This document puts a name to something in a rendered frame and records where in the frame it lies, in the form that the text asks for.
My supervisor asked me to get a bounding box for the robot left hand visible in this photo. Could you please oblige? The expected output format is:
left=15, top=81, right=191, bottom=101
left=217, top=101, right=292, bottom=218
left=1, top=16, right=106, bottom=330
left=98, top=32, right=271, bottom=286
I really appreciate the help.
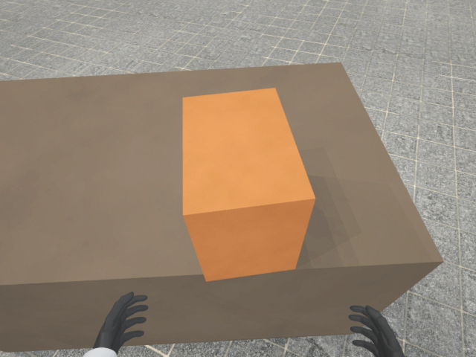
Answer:
left=92, top=292, right=148, bottom=354

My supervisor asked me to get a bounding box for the carton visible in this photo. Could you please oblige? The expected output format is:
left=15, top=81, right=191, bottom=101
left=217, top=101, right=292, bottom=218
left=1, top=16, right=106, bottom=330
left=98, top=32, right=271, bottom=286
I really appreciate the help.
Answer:
left=183, top=88, right=315, bottom=282

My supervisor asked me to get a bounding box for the pedestal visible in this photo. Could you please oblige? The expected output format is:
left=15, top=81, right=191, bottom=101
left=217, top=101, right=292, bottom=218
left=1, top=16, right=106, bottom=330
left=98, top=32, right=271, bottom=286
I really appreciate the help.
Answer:
left=0, top=62, right=444, bottom=353

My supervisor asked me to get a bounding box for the robot right hand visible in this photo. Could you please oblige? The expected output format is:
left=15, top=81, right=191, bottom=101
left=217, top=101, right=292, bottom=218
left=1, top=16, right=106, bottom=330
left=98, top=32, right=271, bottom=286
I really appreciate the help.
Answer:
left=349, top=305, right=405, bottom=357

